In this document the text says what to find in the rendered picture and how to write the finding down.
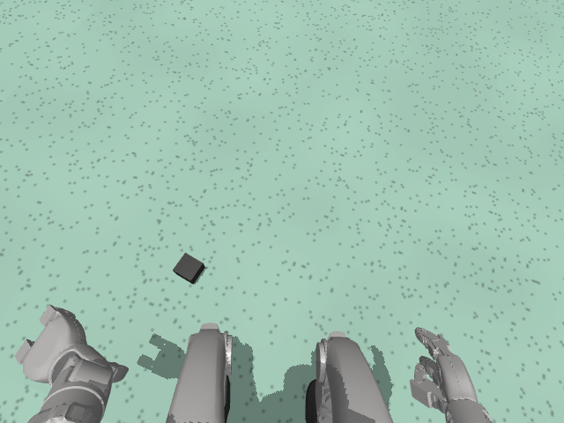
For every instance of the small box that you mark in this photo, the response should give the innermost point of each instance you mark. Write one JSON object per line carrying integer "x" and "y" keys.
{"x": 189, "y": 268}

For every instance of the left robot hand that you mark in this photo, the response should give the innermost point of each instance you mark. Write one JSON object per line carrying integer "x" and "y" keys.
{"x": 61, "y": 331}

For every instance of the left robot arm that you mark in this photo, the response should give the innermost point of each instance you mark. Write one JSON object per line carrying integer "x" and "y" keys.
{"x": 81, "y": 381}

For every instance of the right robot hand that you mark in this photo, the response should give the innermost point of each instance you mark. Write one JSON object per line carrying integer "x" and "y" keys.
{"x": 451, "y": 380}

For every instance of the right robot arm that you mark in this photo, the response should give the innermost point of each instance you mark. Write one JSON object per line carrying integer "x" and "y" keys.
{"x": 466, "y": 411}

